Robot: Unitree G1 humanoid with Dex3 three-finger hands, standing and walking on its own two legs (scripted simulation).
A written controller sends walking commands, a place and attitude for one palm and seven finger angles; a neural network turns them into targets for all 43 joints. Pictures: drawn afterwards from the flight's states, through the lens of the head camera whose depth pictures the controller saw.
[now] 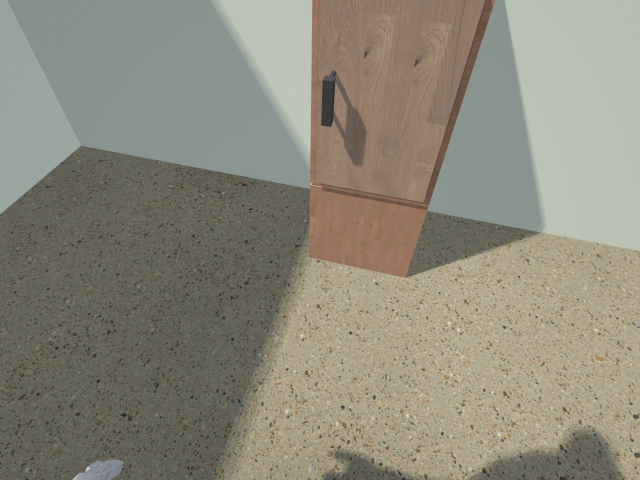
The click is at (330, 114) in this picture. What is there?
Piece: cupboard door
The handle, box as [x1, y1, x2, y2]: [321, 70, 335, 126]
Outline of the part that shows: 334,70 332,70 328,76 325,75 323,79 321,125 330,126 332,122 335,78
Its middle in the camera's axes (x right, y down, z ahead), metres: +0.02 -0.37 +1.02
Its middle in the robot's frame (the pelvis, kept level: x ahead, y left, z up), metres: +1.01 +0.03 -0.03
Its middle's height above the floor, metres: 0.74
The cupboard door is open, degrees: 0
